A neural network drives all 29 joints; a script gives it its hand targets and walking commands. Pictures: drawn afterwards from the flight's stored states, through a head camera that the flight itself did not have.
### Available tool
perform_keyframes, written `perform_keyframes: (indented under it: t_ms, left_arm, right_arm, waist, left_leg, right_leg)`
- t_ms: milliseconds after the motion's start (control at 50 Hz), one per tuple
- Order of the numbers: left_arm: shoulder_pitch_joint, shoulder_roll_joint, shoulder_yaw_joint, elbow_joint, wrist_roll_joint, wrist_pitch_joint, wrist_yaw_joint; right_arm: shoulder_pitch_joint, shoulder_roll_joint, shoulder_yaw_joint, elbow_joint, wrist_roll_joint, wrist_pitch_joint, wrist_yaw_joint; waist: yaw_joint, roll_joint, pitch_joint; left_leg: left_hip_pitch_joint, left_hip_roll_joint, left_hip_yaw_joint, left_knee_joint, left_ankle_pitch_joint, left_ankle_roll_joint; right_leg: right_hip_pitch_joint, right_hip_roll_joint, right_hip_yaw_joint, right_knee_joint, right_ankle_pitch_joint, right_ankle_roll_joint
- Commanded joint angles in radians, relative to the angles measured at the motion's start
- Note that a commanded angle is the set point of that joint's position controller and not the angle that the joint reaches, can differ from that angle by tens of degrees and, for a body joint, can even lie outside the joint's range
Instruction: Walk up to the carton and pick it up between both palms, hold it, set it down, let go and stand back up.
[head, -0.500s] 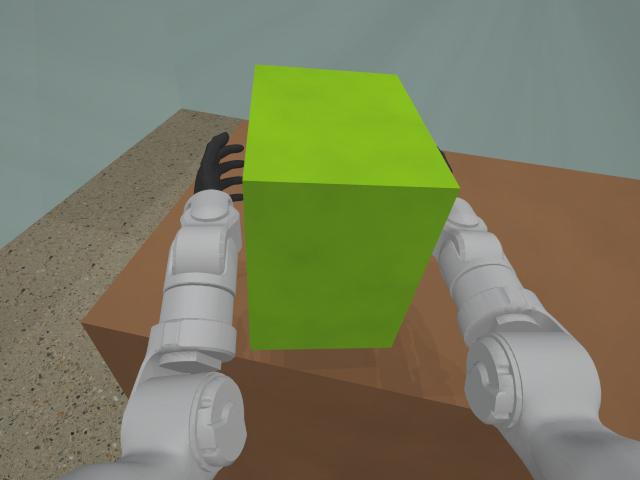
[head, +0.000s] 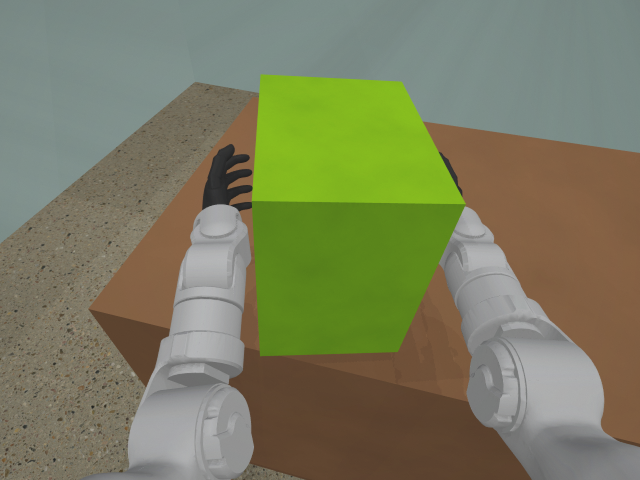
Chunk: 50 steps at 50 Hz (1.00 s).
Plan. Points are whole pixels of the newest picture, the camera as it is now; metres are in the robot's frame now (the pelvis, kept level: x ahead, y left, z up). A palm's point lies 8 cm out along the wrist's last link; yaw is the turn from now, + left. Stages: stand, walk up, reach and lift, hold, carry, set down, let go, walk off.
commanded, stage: set down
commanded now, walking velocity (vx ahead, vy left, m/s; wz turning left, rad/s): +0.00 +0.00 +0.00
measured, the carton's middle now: (331, 217) +0.44 +0.04 +0.12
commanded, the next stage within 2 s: none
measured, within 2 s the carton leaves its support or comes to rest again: rests again in 1.90 s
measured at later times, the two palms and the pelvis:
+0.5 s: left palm (223, 225) +0.39 +0.17 +0.13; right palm (441, 222) +0.45 -0.11 +0.12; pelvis +0.00 +0.00 +0.00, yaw -1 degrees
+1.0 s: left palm (220, 233) +0.39 +0.18 +0.12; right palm (436, 226) +0.44 -0.10 +0.11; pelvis +0.00 +0.00 +0.00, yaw -1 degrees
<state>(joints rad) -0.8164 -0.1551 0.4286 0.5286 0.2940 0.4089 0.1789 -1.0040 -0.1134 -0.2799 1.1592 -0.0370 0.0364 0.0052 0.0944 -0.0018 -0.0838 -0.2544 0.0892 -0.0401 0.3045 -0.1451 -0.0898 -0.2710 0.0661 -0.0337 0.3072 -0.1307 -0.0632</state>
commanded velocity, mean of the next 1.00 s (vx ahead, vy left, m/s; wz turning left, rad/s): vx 0.00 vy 0.00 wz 0.00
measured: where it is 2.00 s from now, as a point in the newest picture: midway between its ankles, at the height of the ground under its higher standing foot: outside the picture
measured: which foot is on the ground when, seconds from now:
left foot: down 0.00-1.00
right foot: down 0.00-1.00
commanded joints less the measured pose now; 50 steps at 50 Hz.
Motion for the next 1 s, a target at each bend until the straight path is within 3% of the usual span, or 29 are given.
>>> perform_keyframes:
  t_ms: [0, 80, 120, 180, 240, 320, 340, 360, 400, 440, 600, 680, 700, 720, 800, 820, 880, 920, 940, 980]
  left_arm:
    - [-0.632, -0.468, -0.328, -0.067, -0.057, -0.064, -0.051]
    - [-0.627, -0.477, -0.326, -0.085, -0.044, -0.073, -0.051]
    - [-0.616, -0.483, -0.322, -0.057, -0.041, -0.08, -0.05]
    - [-0.627, -0.484, -0.333, -0.089, -0.041, -0.092, -0.046]
    - [-0.589, -0.472, -0.312, -0.053, -0.032, -0.099, -0.048]
    - [-0.601, -0.479, -0.298, -0.049, -0.019, -0.108, -0.048]
    - [-0.608, -0.479, -0.302, -0.046, -0.019, -0.115, -0.047]
    - [-0.602, -0.488, -0.313, -0.065, -0.026, -0.119, -0.05]
    - [-0.623, -0.488, -0.319, -0.066, -0.027, -0.129, -0.045]
    - [-0.595, -0.47, -0.279, -0.037, -0.009, -0.133, -0.051]
    - [-0.598, -0.474, -0.279, -0.015, 0.005, -0.159, -0.052]
    - [-0.595, -0.475, -0.272, -0.02, 0.011, -0.171, -0.048]
    - [-0.57, -0.466, -0.247, -0.004, 0.023, -0.169, -0.052]
    - [-0.557, -0.462, -0.246, -0.013, 0.025, -0.17, -0.054]
    - [-0.561, -0.462, -0.245, 0.006, 0.031, -0.177, -0.059]
    - [-0.561, -0.447, -0.235, -0.007, 0.027, -0.182, -0.058]
    - [-0.537, -0.449, -0.225, 0.005, 0.046, -0.186, -0.067]
    - [-0.528, -0.462, -0.232, -0.007, 0.05, -0.192, -0.067]
    - [-0.542, -0.453, -0.228, 0.001, 0.046, -0.194, -0.068]
    - [-0.524, -0.449, -0.229, -0.009, 0.05, -0.2, -0.064]
  right_arm:
    - [-0.759, 0.424, 0.15, -0.225, -0.01, -0.086, 0.125]
    - [-0.724, 0.429, 0.143, -0.198, -0.022, -0.09, 0.126]
    - [-0.749, 0.448, 0.146, -0.247, -0.013, -0.106, 0.126]
    - [-0.713, 0.456, 0.16, -0.226, -0.022, -0.111, 0.131]
    - [-0.704, 0.446, 0.142, -0.201, -0.044, -0.111, 0.134]
    - [-0.707, 0.454, 0.125, -0.21, -0.051, -0.12, 0.142]
    - [-0.711, 0.435, 0.109, -0.198, -0.067, -0.124, 0.139]
    - [-0.696, 0.445, 0.097, -0.204, -0.077, -0.128, 0.139]
    - [-0.681, 0.444, 0.083, -0.185, -0.088, -0.13, 0.144]
    - [-0.679, 0.454, 0.084, -0.182, -0.098, -0.13, 0.145]
    - [-0.657, 0.449, 0.043, -0.17, -0.15, -0.156, 0.158]
    - [-0.648, 0.446, 0.034, -0.154, -0.154, -0.153, 0.163]
    - [-0.617, 0.441, 0.033, -0.142, -0.166, -0.152, 0.163]
    - [-0.606, 0.445, 0.035, -0.147, -0.164, -0.154, 0.164]
    - [-0.623, 0.43, 0.031, -0.148, -0.172, -0.163, 0.168]
    - [-0.615, 0.439, 0.028, -0.142, -0.173, -0.162, 0.164]
    - [-0.588, 0.436, 0.017, -0.131, -0.191, -0.167, 0.167]
    - [-0.585, 0.437, 0.014, -0.138, -0.196, -0.174, 0.165]
    - [-0.579, 0.435, 0.005, -0.129, -0.202, -0.175, 0.167]
    - [-0.556, 0.43, 0.0, -0.119, -0.206, -0.174, 0.169]
  waist:
    - [0.005, -0.037, -0.644]
    - [-0.003, -0.031, -0.636]
    - [0.008, -0.046, -0.652]
    - [0.02, -0.024, -0.671]
    - [0.013, -0.066, -0.633]
    - [0.024, -0.044, -0.633]
    - [0.011, -0.05, -0.621]
    - [0.004, -0.017, -0.648]
    - [0.016, -0.022, -0.647]
    - [0.019, -0.063, -0.629]
    - [0.011, -0.029, -0.626]
    - [0.028, -0.026, -0.635]
    - [0.031, -0.061, -0.61]
    - [0.034, -0.058, -0.613]
    - [0.024, -0.064, -0.587]
    - [0.034, -0.067, -0.572]
    - [0.023, -0.058, -0.579]
    - [0.039, -0.042, -0.577]
    - [0.021, -0.052, -0.585]
    - [0.022, -0.049, -0.577]
  left_leg:
    - [0.216, -0.084, 0.117, 0.043, 0.307, 0.046]
    - [0.215, -0.082, 0.11, 0.049, 0.332, 0.04]
    - [0.208, -0.084, 0.116, 0.051, 0.307, 0.049]
    - [0.2, -0.079, 0.117, 0.049, 0.327, 0.046]
    - [0.17, -0.079, 0.116, 0.038, 0.304, 0.052]
    - [0.185, -0.084, 0.122, 0.034, 0.289, 0.054]
    - [0.191, -0.08, 0.122, 0.03, 0.281, 0.052]
    - [0.214, -0.078, 0.124, 0.04, 0.302, 0.048]
    - [0.203, -0.079, 0.128, 0.034, 0.285, 0.051]
    - [0.183, -0.08, 0.129, 0.029, 0.276, 0.06]
    - [0.174, -0.082, 0.136, 0.03, 0.284, 0.049]
    - [0.177, -0.077, 0.137, 0.026, 0.285, 0.056]
    - [0.162, -0.077, 0.138, 0.021, 0.274, 0.061]
    - [0.162, -0.078, 0.143, 0.02, 0.277, 0.06]
    - [0.158, -0.079, 0.139, 0.01, 0.267, 0.066]
    - [0.148, -0.079, 0.15, 0.011, 0.264, 0.066]
    - [0.141, -0.081, 0.151, 0.01, 0.273, 0.066]
    - [0.136, -0.08, 0.152, 0.007, 0.281, 0.069]
    - [0.143, -0.084, 0.151, 0.005, 0.277, 0.064]
    - [0.154, -0.078, 0.156, 0.005, 0.279, 0.065]
  right_leg:
    - [0.252, -0.009, -0.06, 0.023, 0.393, 0.102]
    - [0.263, -0.01, -0.069, 0.024, 0.415, 0.105]
    - [0.254, -0.011, -0.059, 0.025, 0.42, 0.105]
    - [0.266, -0.015, -0.063, 0.033, 0.417, 0.102]
    - [0.276, -0.013, -0.065, 0.024, 0.411, 0.105]
    - [0.258, -0.011, -0.06, 0.013, 0.368, 0.101]
    - [0.253, -0.017, -0.071, 0.01, 0.361, 0.105]
    - [0.237, -0.013, -0.069, 0.01, 0.343, 0.092]
    - [0.216, -0.014, -0.069, 0.004, 0.318, 0.092]
    - [0.247, -0.015, -0.064, 0.01, 0.349, 0.098]
    - [0.228, -0.017, -0.076, 0.009, 0.324, 0.091]
    - [0.215, -0.017, -0.068, 0.003, 0.296, 0.088]
    - [0.233, -0.019, -0.068, 0.003, 0.303, 0.091]
    - [0.241, -0.019, -0.066, 0.007, 0.313, 0.091]
    - [0.238, -0.021, -0.07, -0.002, 0.298, 0.096]
    - [0.24, -0.021, -0.065, 0.004, 0.31, 0.092]
    - [0.253, -0.024, -0.066, 0.011, 0.341, 0.095]
    - [0.273, -0.036, -0.058, 0.012, 0.348, 0.097]
    - [0.254, -0.028, -0.064, 0.01, 0.341, 0.094]
    - [0.236, -0.026, -0.065, 0.006, 0.312, 0.091]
